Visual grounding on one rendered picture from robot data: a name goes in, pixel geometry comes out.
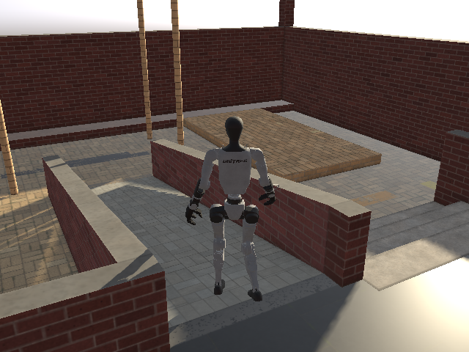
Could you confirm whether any left robot hand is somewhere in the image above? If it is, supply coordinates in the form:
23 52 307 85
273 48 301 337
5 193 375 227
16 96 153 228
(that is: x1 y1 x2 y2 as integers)
185 206 202 225

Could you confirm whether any left robot thigh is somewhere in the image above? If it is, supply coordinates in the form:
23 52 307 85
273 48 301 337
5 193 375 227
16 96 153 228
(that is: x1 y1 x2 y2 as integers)
210 204 226 251

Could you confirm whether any robot right shin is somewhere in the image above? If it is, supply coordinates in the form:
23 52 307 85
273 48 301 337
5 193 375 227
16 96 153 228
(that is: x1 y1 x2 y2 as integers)
244 242 259 293

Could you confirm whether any left robot forearm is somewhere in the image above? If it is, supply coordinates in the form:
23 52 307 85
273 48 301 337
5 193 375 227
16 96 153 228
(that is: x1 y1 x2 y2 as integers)
188 178 205 210

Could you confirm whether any right robot hand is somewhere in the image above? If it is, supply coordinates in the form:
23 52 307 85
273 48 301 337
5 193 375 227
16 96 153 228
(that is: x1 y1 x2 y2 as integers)
259 194 276 205

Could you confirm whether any right robot forearm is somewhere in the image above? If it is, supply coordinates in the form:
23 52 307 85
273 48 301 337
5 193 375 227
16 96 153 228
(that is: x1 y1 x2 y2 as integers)
263 175 275 198

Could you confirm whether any right robot upper arm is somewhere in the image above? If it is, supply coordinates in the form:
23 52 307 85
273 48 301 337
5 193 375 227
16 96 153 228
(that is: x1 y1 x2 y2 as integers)
250 147 270 187

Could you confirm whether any left robot upper arm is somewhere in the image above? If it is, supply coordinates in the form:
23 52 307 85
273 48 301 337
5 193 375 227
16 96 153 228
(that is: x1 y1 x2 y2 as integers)
199 148 219 190

